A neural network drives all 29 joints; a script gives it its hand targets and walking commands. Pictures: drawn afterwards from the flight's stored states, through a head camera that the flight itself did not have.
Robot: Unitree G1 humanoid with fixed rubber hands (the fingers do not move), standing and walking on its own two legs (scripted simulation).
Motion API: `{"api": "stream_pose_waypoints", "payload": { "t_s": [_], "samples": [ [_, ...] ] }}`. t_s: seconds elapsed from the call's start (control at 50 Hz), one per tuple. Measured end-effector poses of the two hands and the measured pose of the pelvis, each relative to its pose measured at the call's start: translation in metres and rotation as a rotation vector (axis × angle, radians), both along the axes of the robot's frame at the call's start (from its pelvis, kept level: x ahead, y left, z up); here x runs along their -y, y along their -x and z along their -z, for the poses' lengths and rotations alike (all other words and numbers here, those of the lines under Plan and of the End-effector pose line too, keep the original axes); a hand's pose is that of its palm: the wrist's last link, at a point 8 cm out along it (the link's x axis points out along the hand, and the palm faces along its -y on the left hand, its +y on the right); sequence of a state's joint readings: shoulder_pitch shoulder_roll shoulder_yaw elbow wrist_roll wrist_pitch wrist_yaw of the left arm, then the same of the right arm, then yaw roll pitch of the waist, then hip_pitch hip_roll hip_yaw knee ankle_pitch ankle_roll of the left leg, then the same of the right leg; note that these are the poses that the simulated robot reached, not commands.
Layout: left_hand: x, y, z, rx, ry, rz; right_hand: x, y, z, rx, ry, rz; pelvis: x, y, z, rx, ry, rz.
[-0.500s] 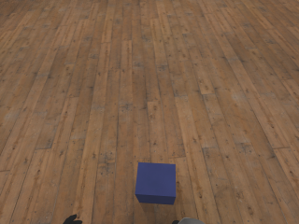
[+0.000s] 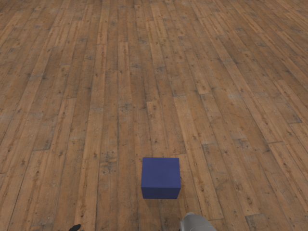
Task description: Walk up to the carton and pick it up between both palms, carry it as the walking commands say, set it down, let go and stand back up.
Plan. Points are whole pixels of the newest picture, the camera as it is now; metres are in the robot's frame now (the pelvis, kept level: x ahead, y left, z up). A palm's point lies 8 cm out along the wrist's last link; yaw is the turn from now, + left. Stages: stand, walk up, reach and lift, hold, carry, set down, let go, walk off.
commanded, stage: walk up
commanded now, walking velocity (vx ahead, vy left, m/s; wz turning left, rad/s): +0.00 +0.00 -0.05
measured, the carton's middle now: (160, 179) +0.45 -0.01 -0.65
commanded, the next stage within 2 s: stand in 1.26 s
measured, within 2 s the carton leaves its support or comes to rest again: neither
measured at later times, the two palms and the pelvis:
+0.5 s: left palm out of the picture +0.05 +0.25 -0.11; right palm out of the picture +0.04 -0.25 -0.13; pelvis -0.02 -0.01 +0.00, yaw +0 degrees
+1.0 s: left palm out of the picture +0.06 +0.25 -0.12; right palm out of the picture +0.05 -0.25 -0.13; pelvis -0.01 +0.00 +0.00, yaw +0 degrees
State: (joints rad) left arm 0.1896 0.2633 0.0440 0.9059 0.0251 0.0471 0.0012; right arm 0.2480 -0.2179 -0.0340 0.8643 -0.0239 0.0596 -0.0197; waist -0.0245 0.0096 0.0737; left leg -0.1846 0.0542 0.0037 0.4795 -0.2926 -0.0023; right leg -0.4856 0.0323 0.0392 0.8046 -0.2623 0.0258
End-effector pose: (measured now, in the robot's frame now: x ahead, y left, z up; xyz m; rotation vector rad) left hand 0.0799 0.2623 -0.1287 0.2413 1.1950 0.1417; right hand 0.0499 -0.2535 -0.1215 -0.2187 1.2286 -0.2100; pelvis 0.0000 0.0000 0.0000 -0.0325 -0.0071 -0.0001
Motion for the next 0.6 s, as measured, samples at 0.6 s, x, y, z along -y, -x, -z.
{"api": "stream_pose_waypoints", "payload": {
  "t_s": [0.6],
  "samples": [
    [0.013,0.03,-0.013,0.041,-0.038,-0.019,0.001,0.012,0.01,0.085,-0.052,-0.008,0.01,0.025,0.001,0.001,-0.031,0.008]
  ]
}}
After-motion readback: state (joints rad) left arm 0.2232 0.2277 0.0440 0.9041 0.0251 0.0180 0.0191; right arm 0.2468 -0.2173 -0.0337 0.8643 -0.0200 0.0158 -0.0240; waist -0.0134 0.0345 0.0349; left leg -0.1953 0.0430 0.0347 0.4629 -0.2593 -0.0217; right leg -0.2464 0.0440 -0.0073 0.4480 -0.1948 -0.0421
